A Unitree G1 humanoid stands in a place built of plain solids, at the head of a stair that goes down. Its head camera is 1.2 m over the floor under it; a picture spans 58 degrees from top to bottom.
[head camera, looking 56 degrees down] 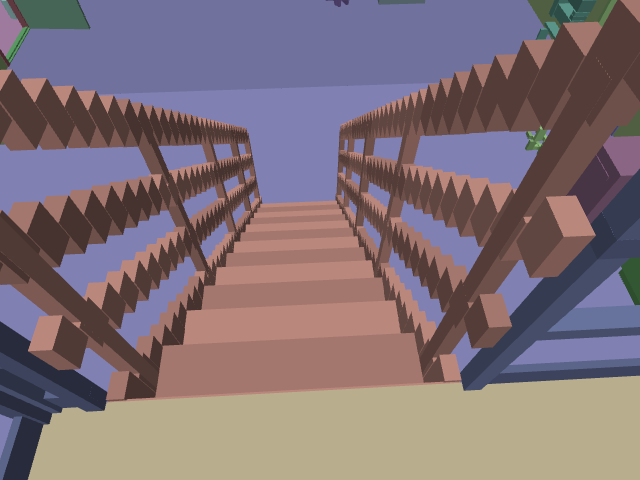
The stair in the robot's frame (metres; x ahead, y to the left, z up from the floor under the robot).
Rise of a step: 0.22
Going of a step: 0.23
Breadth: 0.95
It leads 3 degrees to the left of straight ahead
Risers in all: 13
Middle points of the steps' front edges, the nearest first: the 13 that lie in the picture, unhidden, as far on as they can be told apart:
0.32 0.09 0.00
0.55 0.10 -0.21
0.78 0.12 -0.43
1.01 0.13 -0.64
1.23 0.14 -0.86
1.46 0.15 -1.08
1.69 0.17 -1.29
1.92 0.18 -1.51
2.15 0.19 -1.72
2.38 0.20 -1.94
2.61 0.21 -2.15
2.84 0.23 -2.37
3.07 0.24 -2.58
